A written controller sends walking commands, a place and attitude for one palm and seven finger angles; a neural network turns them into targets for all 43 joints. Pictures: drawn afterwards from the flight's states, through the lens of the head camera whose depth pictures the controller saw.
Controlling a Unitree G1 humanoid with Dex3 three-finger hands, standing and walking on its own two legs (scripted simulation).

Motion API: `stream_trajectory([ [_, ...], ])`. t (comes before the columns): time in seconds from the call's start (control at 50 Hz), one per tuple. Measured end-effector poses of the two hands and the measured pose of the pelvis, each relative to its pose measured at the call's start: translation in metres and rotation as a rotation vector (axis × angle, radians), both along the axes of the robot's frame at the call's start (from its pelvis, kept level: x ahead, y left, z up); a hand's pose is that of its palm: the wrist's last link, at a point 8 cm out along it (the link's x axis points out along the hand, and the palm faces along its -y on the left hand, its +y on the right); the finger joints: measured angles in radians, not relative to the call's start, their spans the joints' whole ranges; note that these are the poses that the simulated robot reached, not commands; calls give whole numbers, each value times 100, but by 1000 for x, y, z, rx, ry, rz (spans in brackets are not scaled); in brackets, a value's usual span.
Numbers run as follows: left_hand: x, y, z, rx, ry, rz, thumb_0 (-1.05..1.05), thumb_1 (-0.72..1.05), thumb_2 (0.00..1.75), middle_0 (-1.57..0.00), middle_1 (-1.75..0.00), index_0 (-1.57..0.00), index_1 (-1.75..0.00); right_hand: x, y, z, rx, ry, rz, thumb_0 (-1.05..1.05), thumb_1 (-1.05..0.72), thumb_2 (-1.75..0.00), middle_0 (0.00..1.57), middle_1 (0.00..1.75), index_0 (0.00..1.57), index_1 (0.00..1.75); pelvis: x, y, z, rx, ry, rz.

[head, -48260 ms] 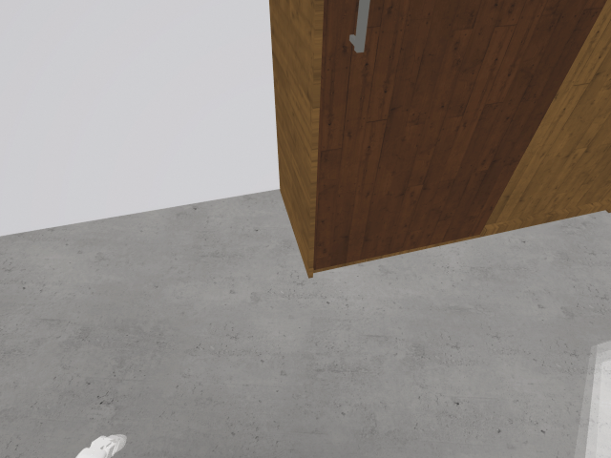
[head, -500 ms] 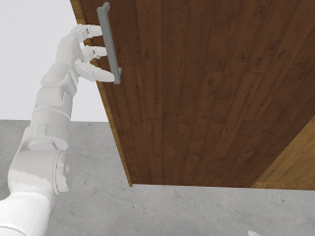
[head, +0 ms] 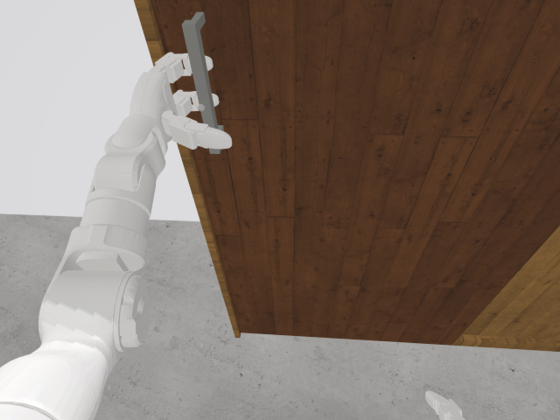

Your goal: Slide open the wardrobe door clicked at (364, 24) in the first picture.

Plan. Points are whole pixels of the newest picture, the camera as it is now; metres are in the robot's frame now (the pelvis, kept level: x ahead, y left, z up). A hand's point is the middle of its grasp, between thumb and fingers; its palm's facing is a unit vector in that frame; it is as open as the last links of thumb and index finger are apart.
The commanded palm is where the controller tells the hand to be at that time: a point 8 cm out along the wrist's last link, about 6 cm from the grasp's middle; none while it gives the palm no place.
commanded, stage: slide the fingers in behind the handle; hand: left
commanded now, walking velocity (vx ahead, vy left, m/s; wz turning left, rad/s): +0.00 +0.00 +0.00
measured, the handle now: (207, 89) +0.52 +0.13 +0.23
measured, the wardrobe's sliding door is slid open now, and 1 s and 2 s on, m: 0.00 0.00 0.00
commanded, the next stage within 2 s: grip the handle and tug to test in 0.88 s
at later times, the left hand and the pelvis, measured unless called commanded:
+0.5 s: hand (215, 106) +0.45 +0.10 +0.24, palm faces -0.02 -1.00 -0.01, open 14.1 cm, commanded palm +0.44 +0.15 +0.23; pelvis -0.01 +0.00 +0.00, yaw +0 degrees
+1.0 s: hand (219, 104) +0.47 +0.10 +0.23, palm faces -0.04 -1.00 +0.00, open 13.8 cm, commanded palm +0.45 +0.16 +0.23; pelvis +0.00 +0.00 +0.00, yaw +0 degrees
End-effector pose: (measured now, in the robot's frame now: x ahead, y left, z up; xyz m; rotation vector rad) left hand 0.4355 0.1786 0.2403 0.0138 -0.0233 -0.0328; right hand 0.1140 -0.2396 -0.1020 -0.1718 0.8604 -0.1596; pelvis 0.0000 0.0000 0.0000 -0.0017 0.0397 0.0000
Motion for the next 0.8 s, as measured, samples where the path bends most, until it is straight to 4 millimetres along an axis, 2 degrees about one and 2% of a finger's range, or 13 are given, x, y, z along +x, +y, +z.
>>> stream_trajectory([
  [0.2,1,-18,4,-20,-28,-16,-2,-50,30,-30,-120,-30,-120,-10,-6,-1,-5,10,-20,1,-90,-90,20,30,20,30,-2,-2,0,2,-2,-8],
  [0.5,-1,-20,2,-4,-2,10,-2,-50,30,-29,-120,-27,-119,-23,-9,-4,-9,34,-25,1,-90,-90,20,30,20,30,-9,-5,0,3,-6,-2],
  [0.8,16,-25,-5,-3,15,0,-2,-50,30,-30,-121,-29,-120,-38,-9,-9,-17,72,-37,1,-90,-89,20,30,20,30,-7,-3,-1,3,20,1],
])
